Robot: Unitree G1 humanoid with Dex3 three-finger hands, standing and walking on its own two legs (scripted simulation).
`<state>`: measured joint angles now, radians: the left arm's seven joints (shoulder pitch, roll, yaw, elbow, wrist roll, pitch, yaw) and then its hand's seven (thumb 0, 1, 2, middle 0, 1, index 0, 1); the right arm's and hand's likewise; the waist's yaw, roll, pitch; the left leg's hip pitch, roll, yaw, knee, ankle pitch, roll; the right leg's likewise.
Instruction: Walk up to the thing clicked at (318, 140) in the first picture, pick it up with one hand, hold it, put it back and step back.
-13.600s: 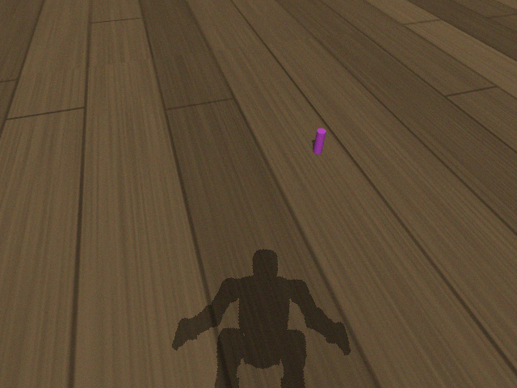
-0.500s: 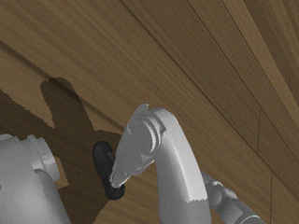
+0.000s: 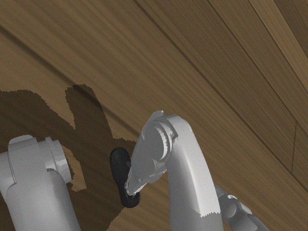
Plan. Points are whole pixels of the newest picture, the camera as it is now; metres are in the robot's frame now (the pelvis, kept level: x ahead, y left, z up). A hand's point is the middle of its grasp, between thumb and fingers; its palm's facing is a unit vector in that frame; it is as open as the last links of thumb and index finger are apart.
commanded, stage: settle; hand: left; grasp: from the side
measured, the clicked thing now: out of the picture +0.47 +0.31 -0.18
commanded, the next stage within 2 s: lift in 1.40 s
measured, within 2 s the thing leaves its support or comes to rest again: neither
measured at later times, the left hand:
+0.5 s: hand out of the picture +0.45 +0.33 -0.04, palm faces +0.32 -0.94 -0.07, open 7.1 cm
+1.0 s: hand out of the picture +0.46 +0.32 +0.02, palm faces +0.31 -0.95 -0.05, open 7.1 cm
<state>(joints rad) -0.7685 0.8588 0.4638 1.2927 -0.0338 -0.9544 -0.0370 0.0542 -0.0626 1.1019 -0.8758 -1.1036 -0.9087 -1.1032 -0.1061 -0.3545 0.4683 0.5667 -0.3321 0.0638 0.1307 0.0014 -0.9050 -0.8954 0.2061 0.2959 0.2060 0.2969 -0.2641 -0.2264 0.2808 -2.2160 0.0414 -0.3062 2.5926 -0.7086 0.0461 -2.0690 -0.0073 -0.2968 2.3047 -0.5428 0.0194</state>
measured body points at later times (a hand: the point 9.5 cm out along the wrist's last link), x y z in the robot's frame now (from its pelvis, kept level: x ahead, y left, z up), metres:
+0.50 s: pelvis +0.02 -0.01 +0.03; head +0.22 +0.13 +0.40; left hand +0.43 +0.38 -0.03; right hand +0.16 -0.26 -0.06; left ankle +0.08 +0.11 -0.27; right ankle +0.16 -0.11 -0.27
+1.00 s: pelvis +0.03 -0.01 +0.06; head +0.23 +0.09 +0.44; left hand +0.43 +0.37 +0.02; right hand +0.19 -0.26 -0.05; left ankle +0.08 +0.11 -0.27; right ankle +0.16 -0.11 -0.27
